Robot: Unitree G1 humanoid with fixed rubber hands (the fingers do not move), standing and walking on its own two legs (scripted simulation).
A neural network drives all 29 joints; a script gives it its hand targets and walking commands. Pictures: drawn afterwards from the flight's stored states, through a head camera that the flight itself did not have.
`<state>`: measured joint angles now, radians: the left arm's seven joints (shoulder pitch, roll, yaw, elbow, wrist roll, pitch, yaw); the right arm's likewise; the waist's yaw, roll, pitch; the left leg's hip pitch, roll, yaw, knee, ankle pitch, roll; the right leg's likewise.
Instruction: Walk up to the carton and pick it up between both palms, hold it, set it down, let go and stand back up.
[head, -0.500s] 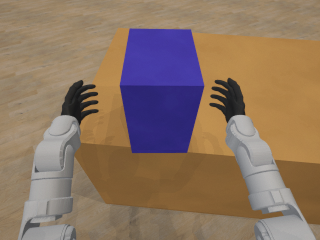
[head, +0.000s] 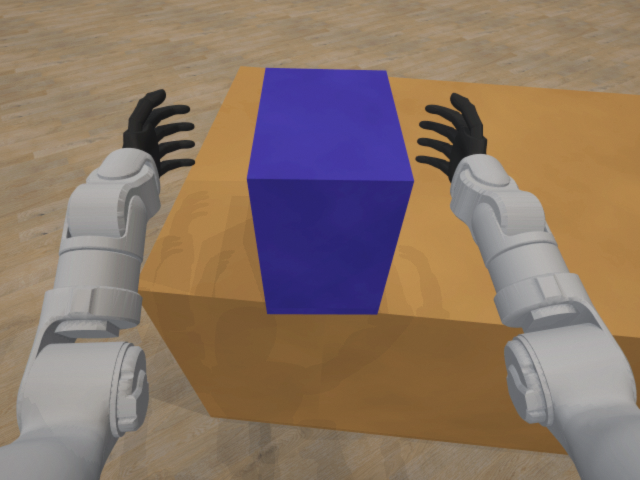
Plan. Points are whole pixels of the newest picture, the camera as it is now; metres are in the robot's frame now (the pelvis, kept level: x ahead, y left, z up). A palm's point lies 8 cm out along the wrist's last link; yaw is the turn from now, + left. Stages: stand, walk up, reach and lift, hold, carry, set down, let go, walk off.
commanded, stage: reach and lift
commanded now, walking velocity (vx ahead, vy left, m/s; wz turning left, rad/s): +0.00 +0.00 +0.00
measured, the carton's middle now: (324, 197) +0.50 -0.01 +0.06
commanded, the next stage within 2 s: none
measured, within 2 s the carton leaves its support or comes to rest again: neither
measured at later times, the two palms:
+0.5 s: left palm (150, 99) +0.47 +0.19 +0.24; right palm (466, 106) +0.47 -0.17 +0.23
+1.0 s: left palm (174, 166) +0.46 +0.19 +0.15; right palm (441, 165) +0.46 -0.16 +0.15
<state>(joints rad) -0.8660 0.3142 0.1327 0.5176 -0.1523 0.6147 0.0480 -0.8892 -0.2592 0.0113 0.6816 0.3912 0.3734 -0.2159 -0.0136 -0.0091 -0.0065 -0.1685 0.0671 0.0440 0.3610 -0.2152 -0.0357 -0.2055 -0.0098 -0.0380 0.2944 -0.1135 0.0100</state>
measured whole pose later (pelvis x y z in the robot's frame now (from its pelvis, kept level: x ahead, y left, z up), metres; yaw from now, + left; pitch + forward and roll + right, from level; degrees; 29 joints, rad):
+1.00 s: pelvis +0.00 -0.01 +0.00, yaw +1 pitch +11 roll -1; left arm -1.14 0.30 0.02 1.24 -0.22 0.14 0.09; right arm -1.11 -0.19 -0.06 1.16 0.27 0.16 -0.19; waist -0.02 -0.01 -0.12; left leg -0.38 0.07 0.02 0.40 -0.20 -0.04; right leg -0.41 -0.01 -0.05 0.32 -0.10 0.00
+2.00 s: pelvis +0.00 +0.00 +0.00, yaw -1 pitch +10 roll +0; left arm -1.08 0.04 0.54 1.17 0.33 -0.03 0.08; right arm -0.99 0.04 -0.49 1.02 -0.25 -0.01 -0.16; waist -0.01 -0.02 -0.06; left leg -0.33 0.06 0.06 0.33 -0.18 -0.03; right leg -0.38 -0.01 -0.02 0.28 -0.09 0.01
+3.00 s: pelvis +0.03 +0.01 +0.00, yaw -1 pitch +3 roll -1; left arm -0.87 -0.16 0.58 0.70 0.49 0.14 -0.01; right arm -0.78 0.14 -0.57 0.81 -0.36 -0.13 -0.07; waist -0.01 -0.03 0.06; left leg -0.11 0.05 0.06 0.29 -0.22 -0.02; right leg -0.17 -0.03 -0.02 0.25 -0.13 0.03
